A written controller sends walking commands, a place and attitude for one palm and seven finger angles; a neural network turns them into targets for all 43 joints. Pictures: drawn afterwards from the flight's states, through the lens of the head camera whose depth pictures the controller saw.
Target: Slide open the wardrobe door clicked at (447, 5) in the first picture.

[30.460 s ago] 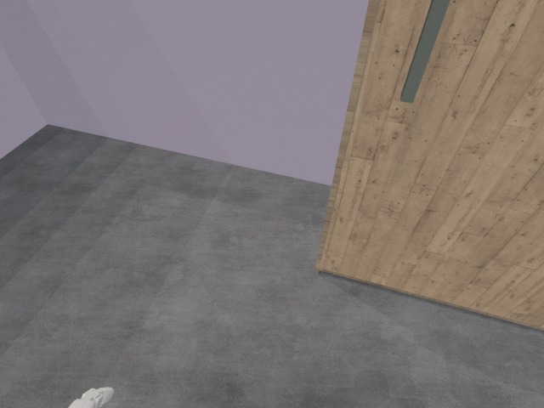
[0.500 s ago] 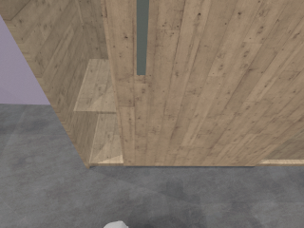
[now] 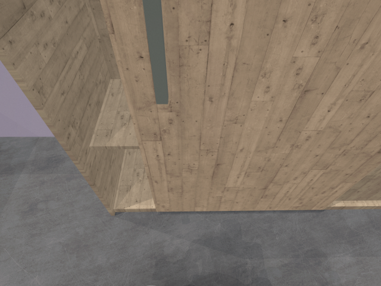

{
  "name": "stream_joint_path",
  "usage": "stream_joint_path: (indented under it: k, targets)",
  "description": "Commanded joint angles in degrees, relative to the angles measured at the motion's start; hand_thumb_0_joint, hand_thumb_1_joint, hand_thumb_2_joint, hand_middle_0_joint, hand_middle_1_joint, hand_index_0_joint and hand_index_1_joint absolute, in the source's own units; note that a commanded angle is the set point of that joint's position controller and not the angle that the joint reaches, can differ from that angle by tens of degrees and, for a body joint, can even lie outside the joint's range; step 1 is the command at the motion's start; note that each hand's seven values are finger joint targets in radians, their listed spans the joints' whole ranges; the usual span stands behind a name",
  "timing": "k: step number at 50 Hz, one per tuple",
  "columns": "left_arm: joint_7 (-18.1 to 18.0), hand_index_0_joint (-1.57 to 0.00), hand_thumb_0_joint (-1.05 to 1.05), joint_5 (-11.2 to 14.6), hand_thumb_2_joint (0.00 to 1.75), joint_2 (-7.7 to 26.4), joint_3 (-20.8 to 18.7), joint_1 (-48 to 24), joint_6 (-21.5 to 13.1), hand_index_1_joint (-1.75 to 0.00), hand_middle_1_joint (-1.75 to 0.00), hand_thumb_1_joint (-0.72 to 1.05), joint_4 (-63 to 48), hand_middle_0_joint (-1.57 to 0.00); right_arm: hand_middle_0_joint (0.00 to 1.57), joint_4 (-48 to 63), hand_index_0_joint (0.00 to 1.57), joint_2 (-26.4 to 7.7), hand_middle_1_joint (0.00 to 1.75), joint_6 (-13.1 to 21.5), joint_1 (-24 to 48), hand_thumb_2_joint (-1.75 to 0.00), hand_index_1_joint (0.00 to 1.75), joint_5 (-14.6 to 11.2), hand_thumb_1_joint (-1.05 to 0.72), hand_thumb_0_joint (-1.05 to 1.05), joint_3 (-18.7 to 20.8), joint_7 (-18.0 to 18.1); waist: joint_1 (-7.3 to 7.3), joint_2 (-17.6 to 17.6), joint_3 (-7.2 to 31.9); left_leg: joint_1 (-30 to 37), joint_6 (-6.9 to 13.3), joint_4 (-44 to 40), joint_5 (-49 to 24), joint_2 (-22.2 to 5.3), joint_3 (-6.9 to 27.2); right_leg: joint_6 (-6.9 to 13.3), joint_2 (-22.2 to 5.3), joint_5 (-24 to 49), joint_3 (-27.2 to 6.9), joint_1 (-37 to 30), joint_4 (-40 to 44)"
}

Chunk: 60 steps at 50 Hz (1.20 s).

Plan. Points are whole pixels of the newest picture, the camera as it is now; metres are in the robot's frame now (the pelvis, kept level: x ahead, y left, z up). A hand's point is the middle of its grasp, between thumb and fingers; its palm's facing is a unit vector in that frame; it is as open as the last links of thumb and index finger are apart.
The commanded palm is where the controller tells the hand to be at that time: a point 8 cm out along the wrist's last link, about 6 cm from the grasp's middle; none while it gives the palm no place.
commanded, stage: come to a stop and stand still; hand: left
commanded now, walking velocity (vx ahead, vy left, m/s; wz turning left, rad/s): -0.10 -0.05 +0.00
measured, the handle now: (156, 30) +0.50 +0.09 +0.26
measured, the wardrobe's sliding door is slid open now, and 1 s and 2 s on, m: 0.23 0.23 0.23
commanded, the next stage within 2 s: look again from close up in 0.92 s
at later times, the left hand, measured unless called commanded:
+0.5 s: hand out of the picture +0.03 +0.19 -0.17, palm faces +0.01 -0.98 -0.22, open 7.4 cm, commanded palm none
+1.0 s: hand out of the picture -0.01 +0.20 -0.17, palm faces +0.00 -0.98 -0.20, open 7.4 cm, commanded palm none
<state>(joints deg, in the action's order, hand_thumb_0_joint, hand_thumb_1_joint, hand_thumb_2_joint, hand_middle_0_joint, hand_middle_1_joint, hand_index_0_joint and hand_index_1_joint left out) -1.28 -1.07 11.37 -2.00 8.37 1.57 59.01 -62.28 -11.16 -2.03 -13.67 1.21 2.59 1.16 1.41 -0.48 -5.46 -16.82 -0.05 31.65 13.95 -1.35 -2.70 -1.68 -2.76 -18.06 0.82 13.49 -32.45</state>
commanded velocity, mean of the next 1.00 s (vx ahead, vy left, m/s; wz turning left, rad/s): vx -0.01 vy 0.00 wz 0.00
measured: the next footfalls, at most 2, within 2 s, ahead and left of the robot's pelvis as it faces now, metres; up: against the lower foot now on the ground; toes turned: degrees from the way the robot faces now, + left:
none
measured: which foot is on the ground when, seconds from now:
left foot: down 0.00-1.00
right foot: down 0.00-1.00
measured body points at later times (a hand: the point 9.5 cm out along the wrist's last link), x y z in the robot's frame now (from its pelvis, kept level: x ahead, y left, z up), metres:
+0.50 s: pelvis -0.01 +0.00 +0.00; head -0.01 +0.00 +0.45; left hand +0.03 +0.24 -0.15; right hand +0.06 -0.23 -0.15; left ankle +0.03 +0.12 -0.73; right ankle -0.01 -0.14 -0.73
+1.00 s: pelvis -0.01 +0.02 +0.01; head -0.01 +0.03 +0.46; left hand -0.01 +0.25 -0.15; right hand +0.00 -0.22 -0.14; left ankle +0.03 +0.12 -0.73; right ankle -0.01 -0.14 -0.73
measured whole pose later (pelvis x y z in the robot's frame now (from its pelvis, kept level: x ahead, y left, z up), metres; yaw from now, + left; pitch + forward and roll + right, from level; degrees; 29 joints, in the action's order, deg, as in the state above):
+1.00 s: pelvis -0.01 +0.02 +0.01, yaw +0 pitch -2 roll +0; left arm -1.3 -1.0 11.5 0.6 18.1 -0.1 60.3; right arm -61.6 -10.2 0.2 -15.7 0.6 0.0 0.1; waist 0.2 -1.5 -1.2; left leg -14.9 1.4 27.4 10.8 -0.2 -3.1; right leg -3.0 -3.7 -14.1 0.6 11.0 -26.9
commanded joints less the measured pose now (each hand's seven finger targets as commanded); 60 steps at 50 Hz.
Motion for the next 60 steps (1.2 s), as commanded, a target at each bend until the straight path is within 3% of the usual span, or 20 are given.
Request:
stream_joint_path:
  k: [1,5,10,11,12,13,15,16,17,18,21,24,28,31,33,36,37,41,60]
  targets:
    - [-0.79,-0.20,0.00,0.16,0.90,5.94,-1.51,4.79,-0.76,-0.30,-0.30,0.90,-1.11,-0.20,0.20,3.19,0.20,-6.74,0.30,1.67,-0.53,-0.90,0.30,-0.06,-0.90,0.00,0.91,0.67,-2.24,2.65,7.63,3.41,3.03,-7.43,-18.12,-7.33,7.61,2.63,-2.68,12.09,-1.48,-3.43,3.54]
    - [-0.69,-0.20,0.00,0.16,0.90,5.70,-1.34,4.29,-0.75,-0.30,-0.30,0.90,-1.09,-0.20,0.20,3.07,0.20,-6.47,0.30,1.64,-0.42,-0.90,0.30,-0.18,-0.90,0.00,1.05,0.85,-1.88,2.66,7.63,4.31,2.85,-7.81,-16.15,-7.37,7.08,2.40,-2.37,11.61,-1.50,-2.91,4.84]
    - [-0.54,-0.20,0.00,0.08,0.90,6.02,-1.10,3.52,-1.15,-0.30,-0.30,0.90,-0.47,-0.20,0.20,2.46,0.20,-4.90,0.30,1.47,-0.12,-0.90,0.30,-0.22,-0.90,0.00,0.73,0.54,-1.22,0.64,5.87,4.13,1.20,-7.56,-6.60,-5.04,4.60,3.26,-3.59,9.37,-3.98,-1.08,8.90]
    - [-2.72,-0.20,0.00,0.16,0.90,6.30,-0.27,9.54,-2.34,-0.30,-0.30,0.90,-0.84,-0.20,0.20,6.82,0.20,-7.33,0.30,2.66,1.92,-0.90,0.30,-1.06,-0.90,0.00,0.85,-0.20,-3.00,2.36,10.96,6.19,-0.38,2.33,-10.59,-5.77,1.44,3.33,-6.15,21.79,-6.62,-2.06,7.67]
    - [-2.63,-0.20,0.00,0.14,0.90,8.62,-0.42,7.44,-3.33,-0.30,-0.30,0.90,-2.18,-0.20,0.20,8.97,0.20,-5.34,0.30,2.59,1.87,-0.90,0.30,-0.86,-0.90,0.00,-0.04,-0.22,-1.07,-0.53,11.15,3.45,-0.94,1.90,-5.87,-3.15,1.05,4.69,-9.18,30.00,-8.90,-4.33,7.14]
    - [-2.09,-0.20,0.00,0.28,0.90,8.64,-0.44,5.53,-3.47,-0.30,-0.30,0.90,-3.45,-0.20,0.20,8.31,0.20,-3.01,0.30,2.75,-1.18,-0.90,0.30,-0.37,-0.90,0.00,-0.06,-0.21,0.28,-2.15,12.90,3.60,-0.32,-0.61,-1.09,-1.64,1.06,5.73,-10.02,26.86,-9.28,-4.67,5.95]
    - [-1.99,-0.20,0.00,0.22,0.90,7.25,-0.10,4.85,-3.06,-0.30,-0.30,0.90,-4.16,-0.20,0.20,8.07,0.20,-4.16,0.30,2.54,-2.09,-0.90,0.30,-0.30,-0.90,0.00,-0.01,-0.32,0.29,-5.56,10.00,4.64,0.14,-1.95,-5.59,-2.81,2.20,4.88,-6.26,16.57,-5.87,-1.25,5.96]
    - [-1.83,-0.20,0.00,0.04,0.90,6.70,0.02,4.81,-2.72,-0.30,-0.30,0.90,-4.55,-0.20,0.20,8.50,0.20,-4.55,0.30,2.41,-1.80,-0.90,0.30,-0.36,-0.90,0.00,0.08,-0.38,0.20,-4.52,6.04,3.71,0.49,-3.07,-4.81,-3.28,2.99,4.23,-4.86,9.29,-5.29,1.94,6.63]
    - [-1.63,-0.20,0.00,-0.17,0.90,6.46,0.11,5.40,-2.62,-0.30,-0.30,0.90,-4.48,-0.20,0.20,8.53,0.20,-4.40,0.30,2.60,-1.58,-0.90,0.30,-0.15,-0.90,0.00,-0.09,-0.42,-0.30,-1.32,3.67,2.90,0.83,-4.12,-6.37,-3.81,3.56,4.00,-3.94,7.07,-4.54,3.19,6.68]
    - [-1.53,-0.20,0.00,-0.10,0.90,6.38,0.26,6.05,-2.43,-0.30,-0.30,0.90,-4.66,-0.20,0.20,8.95,0.20,-4.87,0.30,2.46,-0.97,-0.90,0.30,-0.16,-0.90,0.00,-0.23,-0.47,-0.47,-0.52,1.13,1.29,1.09,-5.19,-3.99,-3.94,4.47,3.68,-3.16,3.05,-4.30,4.35,7.12]
    - [-1.22,-0.20,0.00,-0.17,0.90,6.40,0.53,7.68,-2.25,-0.30,-0.30,0.90,-4.84,-0.20,0.20,9.88,0.20,-5.64,0.30,2.20,-0.41,-0.90,0.30,-0.11,-0.90,0.00,-0.21,-0.71,-0.52,-0.85,-2.28,-1.49,1.16,-7.80,5.20,-3.27,5.31,3.65,-2.46,-5.10,-4.97,6.73,9.01]
    - [-1.01,-0.20,0.00,-0.14,0.90,6.38,0.59,9.15,-2.35,-0.30,-0.30,0.90,-5.07,-0.20,0.20,9.94,0.20,-6.09,0.30,2.48,-0.82,-0.90,0.30,-0.03,-0.90,0.00,-0.33,-0.73,-0.67,1.12,0.08,-0.41,1.35,-8.33,5.12,-3.27,5.53,3.55,-2.31,-3.26,-4.93,5.58,8.72]
    - [-0.88,-0.20,0.00,-0.03,0.90,6.18,0.70,10.33,-2.66,-0.30,-0.30,0.90,-5.01,-0.20,0.20,9.45,0.20,-6.23,0.30,3.09,-0.96,-0.90,0.30,-0.21,-0.90,0.00,-0.53,-0.66,-0.99,0.55,4.30,1.71,1.64,-8.03,1.16,-3.68,5.47,3.23,-2.56,1.42,-4.40,2.46,8.42]
    - [-0.79,-0.20,0.00,0.07,0.90,6.07,0.80,10.51,-2.69,-0.30,-0.30,0.90,-4.52,-0.20,0.20,8.73,0.20,-6.43,0.30,3.42,-1.24,-0.90,0.30,-0.30,-0.90,0.00,-0.66,-0.63,-1.04,0.66,5.36,2.41,1.63,-8.20,-1.16,-4.00,5.51,2.96,-2.66,3.40,-4.03,1.49,8.13]
    - [-0.81,-0.20,0.00,0.02,0.90,6.20,0.92,11.00,-2.73,-0.30,-0.30,0.90,-4.27,-0.20,0.20,8.17,0.20,-6.46,0.30,3.53,-1.02,-0.90,0.30,-0.44,-0.90,0.00,-0.77,-0.56,-1.30,0.18,4.42,1.83,1.76,-8.54,-1.65,-4.12,5.55,2.78,-2.74,4.41,-3.85,0.94,8.48]
    - [-0.70,-0.20,0.00,0.03,0.90,6.17,1.04,11.13,-2.54,-0.30,-0.30,0.90,-3.48,-0.20,0.20,7.25,0.20,-6.73,0.30,3.36,-1.02,-0.90,0.30,-0.44,-0.90,0.00,-0.83,-0.64,-1.22,1.39,2.52,0.49,1.59,-10.65,3.47,-4.15,6.38,2.71,-2.68,0.92,-3.76,1.70,9.62]
    - [-0.71,-0.20,0.00,-0.04,0.90,6.22,1.07,11.56,-2.59,-0.30,-0.30,0.90,-3.30,-0.20,0.20,6.91,0.20,-6.41,0.30,3.32,-1.20,-0.90,0.30,-0.50,-0.90,0.00,-0.88,-0.59,-1.47,0.19,1.55,0.11,1.69,-10.90,3.69,-4.23,6.24,2.64,-2.58,1.40,-3.47,1.37,10.05]
    - [-0.64,-0.20,0.00,0.01,0.90,6.12,1.18,11.96,-2.51,-0.30,-0.30,0.90,-2.16,-0.20,0.20,5.76,0.20,-6.94,0.30,3.33,-1.58,-0.90,0.30,-0.46,-0.90,0.00,-0.92,-0.66,-1.43,1.68,1.17,-0.44,1.60,-12.91,7.38,-4.37,7.15,2.56,-2.59,0.01,-3.30,1.48,10.39]
    - [-0.60,-0.20,0.00,0.04,0.90,5.83,1.34,12.37,-3.10,-0.30,-0.30,0.90,1.24,-0.20,0.20,1.65,0.20,-6.83,0.30,3.78,-2.28,-0.90,0.30,-0.65,-0.90,0.00,-0.99,-0.52,-1.47,0.35,2.08,2.35,1.46,-13.43,2.91,-4.45,5.96,2.43,-3.35,3.87,-3.35,0.29,11.84]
